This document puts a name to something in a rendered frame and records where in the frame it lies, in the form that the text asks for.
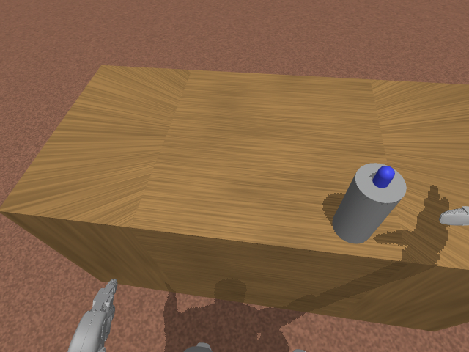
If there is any right robot hand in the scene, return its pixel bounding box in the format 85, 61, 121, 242
439, 206, 469, 226

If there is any left robot hand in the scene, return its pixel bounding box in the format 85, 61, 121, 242
68, 279, 117, 352

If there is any bottle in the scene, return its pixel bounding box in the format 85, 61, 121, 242
333, 163, 407, 243

